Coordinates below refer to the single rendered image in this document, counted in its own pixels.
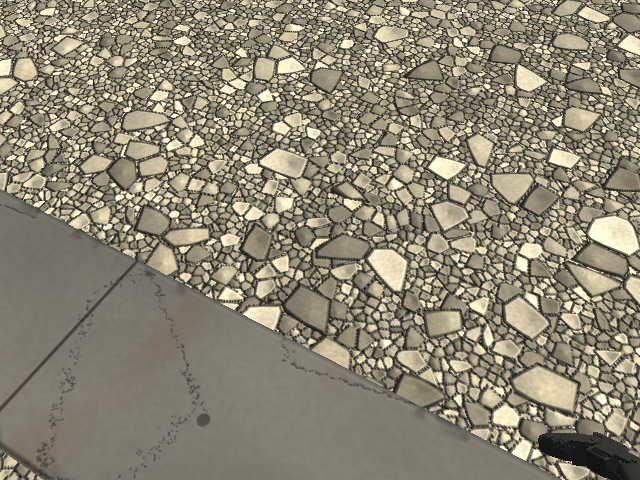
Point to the right robot hand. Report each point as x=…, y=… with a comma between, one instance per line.
x=601, y=454

